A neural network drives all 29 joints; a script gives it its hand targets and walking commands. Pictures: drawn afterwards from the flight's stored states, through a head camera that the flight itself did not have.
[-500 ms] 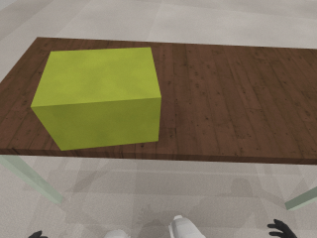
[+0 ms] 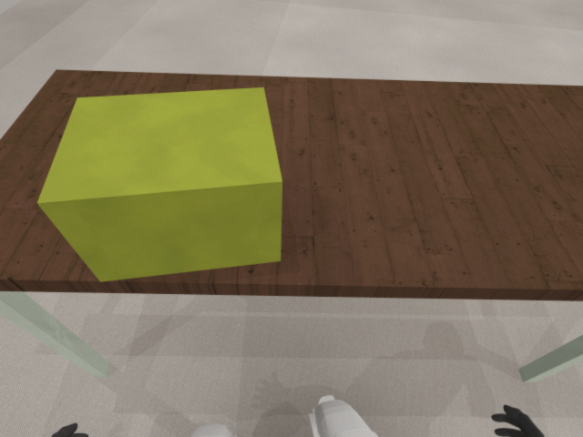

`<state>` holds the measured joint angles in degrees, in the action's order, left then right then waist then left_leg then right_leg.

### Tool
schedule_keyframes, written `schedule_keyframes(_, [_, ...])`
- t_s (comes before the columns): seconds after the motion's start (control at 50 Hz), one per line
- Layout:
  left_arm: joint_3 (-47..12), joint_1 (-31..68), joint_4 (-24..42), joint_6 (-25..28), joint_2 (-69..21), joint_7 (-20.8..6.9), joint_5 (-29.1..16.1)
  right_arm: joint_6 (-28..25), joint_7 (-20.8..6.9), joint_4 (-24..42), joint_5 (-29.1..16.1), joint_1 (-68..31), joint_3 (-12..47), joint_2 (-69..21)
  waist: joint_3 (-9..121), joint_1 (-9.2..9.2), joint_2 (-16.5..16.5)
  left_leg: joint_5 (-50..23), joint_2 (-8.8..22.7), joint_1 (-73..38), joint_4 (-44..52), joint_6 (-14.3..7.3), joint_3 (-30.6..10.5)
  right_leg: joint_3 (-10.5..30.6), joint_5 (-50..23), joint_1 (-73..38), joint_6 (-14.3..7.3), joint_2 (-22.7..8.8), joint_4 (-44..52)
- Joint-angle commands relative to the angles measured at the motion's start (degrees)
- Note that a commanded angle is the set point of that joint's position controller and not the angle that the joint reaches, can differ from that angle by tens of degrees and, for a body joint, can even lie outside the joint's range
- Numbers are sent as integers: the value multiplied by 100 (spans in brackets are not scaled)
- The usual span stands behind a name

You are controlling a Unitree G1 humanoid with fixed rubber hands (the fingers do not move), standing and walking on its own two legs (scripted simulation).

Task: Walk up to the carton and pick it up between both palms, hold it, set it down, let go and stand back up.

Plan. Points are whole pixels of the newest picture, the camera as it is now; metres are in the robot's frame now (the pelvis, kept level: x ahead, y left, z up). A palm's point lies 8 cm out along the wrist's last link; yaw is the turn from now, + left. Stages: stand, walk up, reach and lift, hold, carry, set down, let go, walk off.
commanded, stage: walk up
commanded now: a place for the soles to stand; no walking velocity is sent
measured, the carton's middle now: (183, 183) +0.48 +0.17 +0.06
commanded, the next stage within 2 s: none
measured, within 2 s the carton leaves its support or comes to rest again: neither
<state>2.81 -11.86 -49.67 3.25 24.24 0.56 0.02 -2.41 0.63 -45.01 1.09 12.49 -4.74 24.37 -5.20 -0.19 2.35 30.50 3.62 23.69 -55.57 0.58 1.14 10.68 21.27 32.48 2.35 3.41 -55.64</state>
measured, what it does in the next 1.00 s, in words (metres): stands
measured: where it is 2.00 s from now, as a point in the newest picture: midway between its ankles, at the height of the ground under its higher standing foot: outside the picture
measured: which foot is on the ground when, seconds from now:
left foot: down 0.00-1.00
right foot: down 0.00-1.00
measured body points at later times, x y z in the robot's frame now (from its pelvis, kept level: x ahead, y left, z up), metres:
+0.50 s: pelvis +0.00 +0.01 +0.00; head +0.03 +0.01 +0.45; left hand +0.10 +0.33 -0.11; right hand +0.11 -0.33 -0.08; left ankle +0.00 +0.16 -0.68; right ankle +0.09 -0.14 -0.68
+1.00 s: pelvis +0.00 +0.01 +0.00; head +0.02 +0.01 +0.45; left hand +0.10 +0.33 -0.11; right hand +0.11 -0.33 -0.08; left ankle +0.00 +0.16 -0.68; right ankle +0.09 -0.14 -0.68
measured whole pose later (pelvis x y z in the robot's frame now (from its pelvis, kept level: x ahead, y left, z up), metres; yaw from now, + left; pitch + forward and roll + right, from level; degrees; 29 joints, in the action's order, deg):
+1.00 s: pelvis +0.00 +0.01 +0.00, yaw +0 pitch -2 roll +2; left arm 2.8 -11.9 -49.9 1.7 24.1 0.2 0.0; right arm -2.4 1.0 -45.0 1.1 12.4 -4.7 24.2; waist -4.9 -0.2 2.4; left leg 29.7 3.1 23.6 -55.1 0.7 1.3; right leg 10.6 20.9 32.5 1.6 2.7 -55.0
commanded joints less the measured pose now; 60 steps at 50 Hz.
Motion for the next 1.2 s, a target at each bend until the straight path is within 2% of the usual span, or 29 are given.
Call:
schedule_keyframes(0.0, [323, 105, 388, -49, 1600, -38, 238, -72, 55, -65, -73, -25, -314, 1279, 811, -92, 772, 558, -460, -90, 884, -374, -208, 2983, 773, -590, -1554, -1076, 2897])
schedule_keyframes(0.06, [166, 714, 478, -41, 1011, -42, 166, -234, 69, -115, 70, 339, -412, 1500, 575, -456, -354, 395, 514, -1593, 2351, -927, -1427, 768, -41, 1240, -796, -287, 1106])
schedule_keyframes(0.1, [172, 731, 516, -4, 1048, -2, 109, -251, 93, -41, 91, 352, -524, 1958, 628, -366, -1106, -888, 1882, -1626, 2958, -1621, -2598, -622, 184, 1286, -417, -48, -201])
schedule_keyframes(0.12, [146, 513, 461, 48, 1243, -1, 124, -264, 83, 18, 50, 90, -526, 1992, 793, -239, -907, -1769, 2045, -1645, 2531, -1856, -2621, -670, 350, 989, -365, -259, -164])
schedule_keyframes(0.18, [263, -201, 197, 137, 1336, -55, 170, -155, 88, 112, -28, -183, -387, 1592, 951, 69, -279, -1852, 892, -461, 1358, -967, -746, -382, -1170, -802, -564, -203, 1183])
schedule_keyframes(0.24, [351, -402, 314, 110, 1654, 2, 187, -61, 74, 207, -81, -375, -228, 1108, 1185, 17, 635, 53, -377, 572, 19, -341, 32, 2724, -1077, -1415, -1592, -1157, 2385])
schedule_keyframes(0.28, [396, -106, 338, -13, 1796, 0, 199, -53, 65, 59, -97, -175, -293, 1172, 987, 16, 963, 930, -498, 429, 561, -373, -323, 3144, 752, -1160, -1703, -1133, 2825])
schedule_keyframes(0.32, [232, 374, 477, -72, 1395, -35, 188, -126, 66, -189, -5, 159, -339, 1288, 606, -248, 520, 443, -235, -686, 1423, -486, -351, 2193, 1039, 278, -1258, -892, 2602])
schedule_keyframes(0.38, [186, 503, 536, -33, 1095, -11, 159, -213, 75, -228, 56, 514, -585, 2031, 538, -473, -1116, 433, 1835, -1723, 3251, -1551, -2820, -506, 631, 1464, -384, 51, 55])
schedule_keyframes(0.42, [236, 283, 421, -23, 1264, -39, 135, -229, 75, -13, 44, -60, -522, 2027, 613, -113, -777, -1061, 1951, -1296, 2551, -1741, -2290, -756, 598, 787, -360, -327, -52])
schedule_keyframes(0.48, [317, -302, 166, 81, 1331, -57, 152, -182, 66, 140, -7, -376, -342, 1540, 817, 169, -604, -1698, 917, -562, 1522, -905, -755, -402, -949, -558, -590, -154, 1143])
schedule_keyframes(0.52, [396, -469, 269, 124, 1598, -23, 188, -136, 68, 250, -62, -431, -266, 1186, 1339, 124, 591, -1222, 194, 60, 354, -518, 11, 1046, -1829, -1526, -990, -762, 1837])
schedule_keyframes(0.56, [434, -363, 293, 48, 1734, 5, 165, -60, 73, 30, -67, -138, -286, 1160, 1275, 2, 554, 472, -424, 398, 304, -254, -7, 2912, -716, -1674, -1600, -1222, 2528])
schedule_keyframes(0.6, [327, 221, 459, -40, 1534, -8, 184, -115, 75, -81, -82, 56, -260, 1103, 922, -123, 750, 226, -345, -195, 1112, -411, -325, 2611, -214, -715, -1578, -1047, 2463])
schedule_keyframes(0.62, [294, 353, 485, -62, 1443, 5, 147, -147, 98, -138, 22, 211, -346, 1213, 732, -263, 217, 148, -195, -651, 1437, -477, -502, 2101, -69, 13, -1290, -892, 2145])
schedule_keyframes(0.68, [150, 474, 483, -46, 1046, -4, 134, -246, 95, -111, 95, 466, -521, 1876, 755, -435, -1083, -448, 1606, -1845, 2893, -1396, -2505, -499, -51, 1402, -439, 4, -30])
schedule_keyframes(0.72, [206, 446, 442, -23, 1258, -19, 147, -248, 74, -59, 12, 135, -498, 1924, 534, -231, -836, -1741, 2167, -1325, 2555, -1826, -2399, -797, 1008, 948, -324, -340, -100])
schedule_keyframes(0.74, [269, 263, 359, 19, 1432, -52, 176, -226, 67, -2, 3, -162, -496, 1929, 462, -46, -745, -1824, 1787, -906, 2176, -1600, -1852, -812, 588, 327, -365, -372, 321])
schedule_keyframes(0.78, [265, -138, 259, 83, 1323, -49, 180, -161, 83, 181, 9, -241, -442, 1595, 935, 30, -442, -2005, 1007, -585, 1514, -1013, -844, -527, -1285, -622, -579, -232, 972])
schedule_keyframes(0.82, [380, -535, 265, 124, 1611, -35, 183, -129, 82, 214, -96, -473, -282, 1244, 1393, 282, 337, -1490, 9, 232, 17, -431, 114, 1375, -2180, -1715, -1196, -782, 1911])
schedule_keyframes(0.88, [366, -143, 329, 39, 1678, -8, 176, -35, 107, 125, -101, -156, -259, 1112, 1119, 75, 912, 846, -398, 536, 167, -378, -150, 3307, 191, -1216, -1817, -1471, 2854])
schedule_keyframes(0.94, [244, 659, 507, -117, 1236, -45, 154, -172, 99, -286, 47, 555, -369, 1271, 649, -430, 175, 482, -2, -1132, 1792, -608, -694, 1785, 794, 775, -1108, -704, 2082])
schedule_keyframes(0.98, [160, 628, 418, -109, 955, -40, 140, -231, 98, -263, 97, 579, -522, 1863, 635, -564, -1144, 1211, 1581, -1661, 3470, -1321, -2714, -294, 536, 1564, -438, 159, 90])
schedule_keyframes(1.0, [230, 760, 444, -92, 1229, -9, 213, -249, 94, -188, 139, 450, -582, 2093, 347, -522, -1166, 215, 2031, -1416, 3387, -1625, -3086, -536, 871, 1617, -327, -84, -288])
schedule_keyframes(1.04, [195, 492, 366, -18, 1231, -57, 105, -256, 103, -4, 43, -5, -519, 1888, 266, -231, -1018, -1438, 2176, -1105, 2799, -1824, -2446, -800, 1028, 1030, -370, -384, -158])
schedule_keyframes(1.08, [256, -240, 142, 56, 1207, -97, 163, -216, 71, 108, 22, -361, -456, 1784, 734, 134, -993, -2352, 1418, -696, 1845, -1266, -1101, -938, -56, -287, -485, -247, 596])
schedule_keyframes(1.1, [350, -497, 98, 93, 1358, -85, 193, -178, 70, 147, -32, -512, -366, 1558, 1045, 263, -891, -2310, 1141, -231, 1270, -1076, -769, -635, -519, -1144, -552, -184, 946])
schedule_keyframes(1.14, [421, -464, 118, 119, 1661, -36, 175, -104, 81, 295, -176, -434, -183, 1033, 1167, 182, 1217, -570, -194, 700, -608, -306, 277, 2157, -1105, -1704, -1254, -1038, 2683])
schedule_keyframes(1.18, [462, -251, 255, 49, 1758, -31, 218, -24, 111, 158, -101, -336, -194, 1229, 935, 194, 891, 1412, -320, 1234, -324, -294, -456, 3675, 286, -1772, -1861, -1385, 3060])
